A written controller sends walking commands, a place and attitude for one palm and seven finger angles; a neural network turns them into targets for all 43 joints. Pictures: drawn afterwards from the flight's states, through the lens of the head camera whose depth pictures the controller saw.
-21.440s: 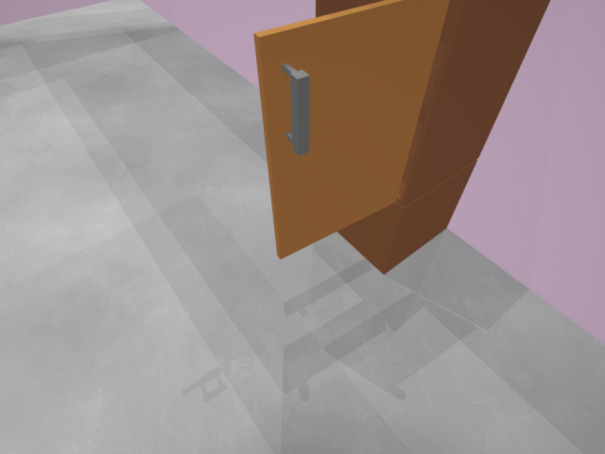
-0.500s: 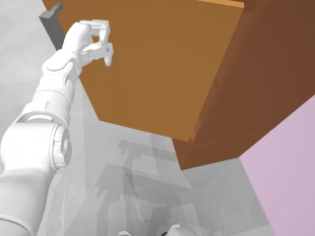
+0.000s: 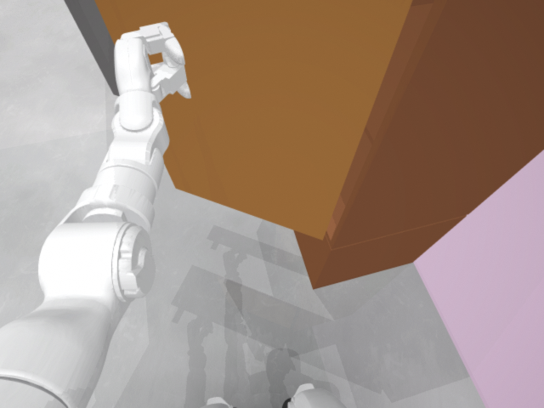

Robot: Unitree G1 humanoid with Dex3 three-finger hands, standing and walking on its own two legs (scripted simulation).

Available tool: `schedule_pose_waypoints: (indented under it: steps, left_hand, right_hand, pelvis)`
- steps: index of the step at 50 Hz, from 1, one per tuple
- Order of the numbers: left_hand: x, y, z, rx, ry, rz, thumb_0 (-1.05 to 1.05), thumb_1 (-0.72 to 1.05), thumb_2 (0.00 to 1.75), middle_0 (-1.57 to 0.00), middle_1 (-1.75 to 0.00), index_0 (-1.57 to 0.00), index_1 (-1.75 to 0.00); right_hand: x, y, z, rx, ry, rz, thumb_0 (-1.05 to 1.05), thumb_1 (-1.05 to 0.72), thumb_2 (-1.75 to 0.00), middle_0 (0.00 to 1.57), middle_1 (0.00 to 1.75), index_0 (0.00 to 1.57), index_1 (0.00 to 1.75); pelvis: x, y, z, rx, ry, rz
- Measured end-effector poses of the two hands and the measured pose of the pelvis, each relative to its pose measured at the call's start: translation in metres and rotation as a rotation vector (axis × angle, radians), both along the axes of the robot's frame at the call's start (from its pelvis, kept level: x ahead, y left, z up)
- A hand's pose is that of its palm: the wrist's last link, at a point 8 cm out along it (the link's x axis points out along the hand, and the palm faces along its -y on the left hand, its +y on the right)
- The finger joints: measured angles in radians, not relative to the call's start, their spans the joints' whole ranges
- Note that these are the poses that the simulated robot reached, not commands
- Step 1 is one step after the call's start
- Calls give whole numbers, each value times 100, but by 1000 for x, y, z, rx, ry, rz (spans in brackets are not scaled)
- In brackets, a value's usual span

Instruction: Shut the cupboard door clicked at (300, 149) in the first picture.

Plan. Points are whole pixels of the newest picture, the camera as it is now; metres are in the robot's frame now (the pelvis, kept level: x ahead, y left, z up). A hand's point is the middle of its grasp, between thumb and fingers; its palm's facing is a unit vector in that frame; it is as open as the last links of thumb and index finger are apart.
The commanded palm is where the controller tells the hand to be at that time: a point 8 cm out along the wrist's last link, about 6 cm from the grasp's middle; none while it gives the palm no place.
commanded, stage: pull the fist back off the door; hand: left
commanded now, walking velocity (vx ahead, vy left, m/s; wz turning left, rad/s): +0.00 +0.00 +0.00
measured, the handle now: (111, 40) +0.62 +0.16 +0.15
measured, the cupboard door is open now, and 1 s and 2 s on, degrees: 54 54 54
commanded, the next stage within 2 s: draw the hand back to the body in 0.58 s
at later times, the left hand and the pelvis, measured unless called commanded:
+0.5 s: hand (170, 123) +0.45 +0.07 +0.16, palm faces +0.04 -1.00 +0.02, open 3.1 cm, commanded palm +0.43 +0.11 +0.16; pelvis -0.01 +0.00 +0.02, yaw +1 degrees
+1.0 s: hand (125, 165) +0.40 +0.12 +0.15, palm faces +0.07 -1.00 +0.02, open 3.1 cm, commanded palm +0.36 +0.15 +0.17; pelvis -0.01 +0.01 +0.02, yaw -1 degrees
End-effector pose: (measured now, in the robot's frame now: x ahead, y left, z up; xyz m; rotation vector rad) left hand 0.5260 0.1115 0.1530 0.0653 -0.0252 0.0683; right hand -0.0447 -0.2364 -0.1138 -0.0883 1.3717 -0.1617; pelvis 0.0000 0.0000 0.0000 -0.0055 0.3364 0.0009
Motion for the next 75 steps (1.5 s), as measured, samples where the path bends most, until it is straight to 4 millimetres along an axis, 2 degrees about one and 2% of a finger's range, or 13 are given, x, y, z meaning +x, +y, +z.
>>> schedule_pose_waypoints:
  steps: [5,12,21,26,30,35,40,49,53,59,65,70,75]
  left_hand:
    - [-11,-8,-9,-105,116,-33,2,90,90,-130,-150,-130,-150]
    - [-31,-1,23,-58,-52,-20,2,90,90,-130,-150,-130,-150]
    - [-80,16,-10,-112,54,-12,2,90,90,-130,-150,-130,-150]
    - [-106,9,8,-67,-81,-47,2,90,90,-130,-150,-130,-150]
    - [-106,-5,14,-26,-28,-77,2,90,90,-131,-150,-131,-150]
    - [-94,-14,10,-87,83,-50,2,90,90,-131,-150,-131,-150]
    - [-91,-2,21,-132,-38,-13,2,90,90,-130,-150,-130,-150]
    - [-144,58,-3,-66,8,0,1,90,90,-130,-150,-130,-150]
    - [-174,69,6,-86,-42,-11,2,90,90,-130,-150,-130,-150]
    - [-204,80,38,-48,-125,-43,2,90,90,-130,-149,-130,-149]
    - [-241,105,30,60,-70,5,1,90,90,-122,-140,-122,-140]
    - [-278,128,16,128,-37,84,1,90,90,-111,-129,-111,-128]
    - [-301,150,30,198,-65,168,2,90,90,-99,-115,-99,-115]
  right_hand:
    - [3,4,4,-1,-9,-47,0,-90,-90,21,30,20,30]
    - [28,-8,8,-28,-119,-17,0,-91,-90,21,30,20,30]
    - [74,-22,19,-67,-240,37,1,-91,-90,20,30,20,30]
    - [102,-19,22,-76,-342,80,1,-91,-90,20,30,20,30]
    - [116,-10,22,-64,-379,94,1,-91,-90,20,30,20,30]
    - [112,0,23,-53,-390,85,0,-91,-90,20,30,20,30]
    - [90,5,18,-34,-361,62,0,-91,-90,20,30,20,30]
    - [71,1,15,-15,-290,1,1,-90,-90,20,30,20,30]
    - [100,-4,28,-62,-367,36,1,-91,-90,20,30,20,30]
    - [170,1,54,-78,-573,106,1,-91,-90,20,30,20,30]
    - [226,24,87,-47,-734,162,1,-91,-90,20,30,19,30]
    - [245,45,95,-29,-741,235,1,-91,-90,20,30,20,30]
    - [245,62,83,-4,-688,281,1,-90,-90,20,30,20,30]
  pelvis:
    - [4,0,8,-1,-47,-12]
    - [5,0,12,2,-94,-16]
    - [-5,0,17,2,-156,-3]
    - [-13,3,16,1,-189,14]
    - [-20,4,16,2,-202,28]
    - [-27,5,17,5,-194,23]
    - [-24,7,16,11,-177,-10]
    - [-12,7,23,5,-244,-29]
    - [-13,7,26,0,-285,-13]
    - [-15,9,29,3,-321,2]
    - [-14,10,34,7,-354,10]
    - [-13,11,37,5,-374,24]
    - [-9,16,39,3,-388,37]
